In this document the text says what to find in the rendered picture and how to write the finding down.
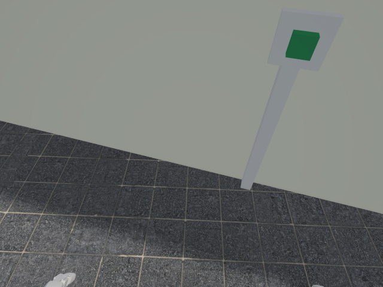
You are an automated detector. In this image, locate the button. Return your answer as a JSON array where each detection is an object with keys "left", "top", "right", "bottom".
[{"left": 285, "top": 30, "right": 320, "bottom": 61}]

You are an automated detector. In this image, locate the left robot hand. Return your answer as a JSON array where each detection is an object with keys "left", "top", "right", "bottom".
[{"left": 44, "top": 273, "right": 76, "bottom": 287}]

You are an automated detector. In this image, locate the panel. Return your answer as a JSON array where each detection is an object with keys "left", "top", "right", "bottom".
[{"left": 241, "top": 7, "right": 344, "bottom": 190}]

